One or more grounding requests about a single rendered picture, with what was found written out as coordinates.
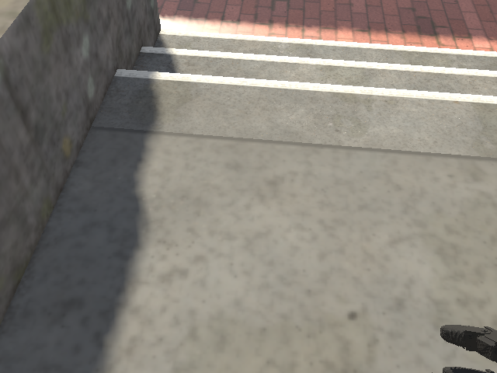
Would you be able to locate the stairs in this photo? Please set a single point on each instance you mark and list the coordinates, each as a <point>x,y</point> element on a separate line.
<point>332,62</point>

